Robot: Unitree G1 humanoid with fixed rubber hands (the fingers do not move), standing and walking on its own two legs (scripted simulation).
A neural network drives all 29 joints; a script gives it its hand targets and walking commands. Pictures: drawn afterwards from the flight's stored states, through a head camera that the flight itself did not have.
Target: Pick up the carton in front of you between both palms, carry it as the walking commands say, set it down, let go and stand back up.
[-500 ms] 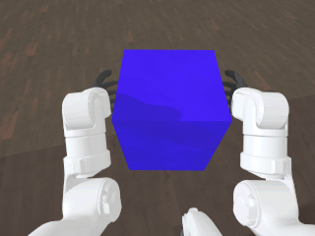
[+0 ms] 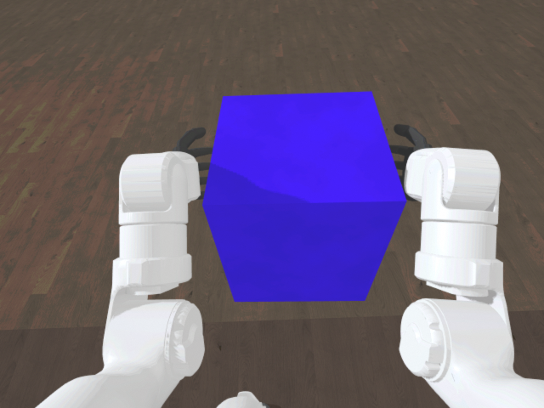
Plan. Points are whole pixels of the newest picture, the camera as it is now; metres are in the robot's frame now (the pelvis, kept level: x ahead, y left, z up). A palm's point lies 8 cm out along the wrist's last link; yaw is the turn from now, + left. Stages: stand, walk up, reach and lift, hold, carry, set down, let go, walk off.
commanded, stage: carry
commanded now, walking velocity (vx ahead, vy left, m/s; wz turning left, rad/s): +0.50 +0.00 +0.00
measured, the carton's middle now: (298, 204) +0.39 +0.02 +0.10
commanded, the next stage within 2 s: none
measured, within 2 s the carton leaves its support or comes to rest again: neither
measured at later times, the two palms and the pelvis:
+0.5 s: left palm (243, 50) +0.67 +0.14 +0.21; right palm (408, 47) +0.69 -0.16 +0.22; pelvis +0.31 -0.02 +0.05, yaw -1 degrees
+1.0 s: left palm out of the picture +1.01 +0.13 +0.24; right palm out of the picture +0.97 -0.16 +0.24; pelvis +0.61 +0.02 +0.09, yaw -1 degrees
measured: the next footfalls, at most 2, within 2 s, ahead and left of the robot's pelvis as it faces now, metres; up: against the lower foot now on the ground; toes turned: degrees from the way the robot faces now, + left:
right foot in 0.38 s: +0.41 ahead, -0.10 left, +0.07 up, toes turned -6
left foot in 0.78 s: +0.67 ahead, +0.09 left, +0.09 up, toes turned +4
